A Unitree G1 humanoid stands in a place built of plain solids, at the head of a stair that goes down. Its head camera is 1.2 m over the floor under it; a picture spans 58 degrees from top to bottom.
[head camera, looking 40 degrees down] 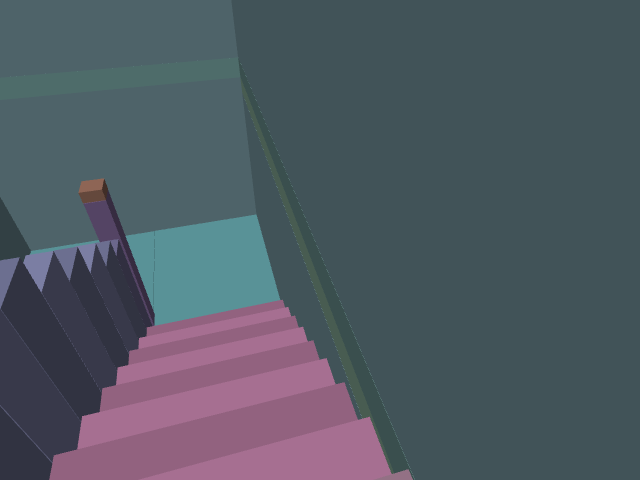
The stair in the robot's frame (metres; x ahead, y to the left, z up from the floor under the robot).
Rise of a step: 0.19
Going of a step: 0.25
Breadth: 1.08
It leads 16 degrees to the left of straight ahead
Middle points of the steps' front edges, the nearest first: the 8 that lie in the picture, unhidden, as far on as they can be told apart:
0.59 0.35 -0.18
0.83 0.42 -0.37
1.07 0.49 -0.55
1.32 0.56 -0.74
1.56 0.62 -0.92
1.80 0.69 -1.11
2.04 0.76 -1.29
2.29 0.83 -1.48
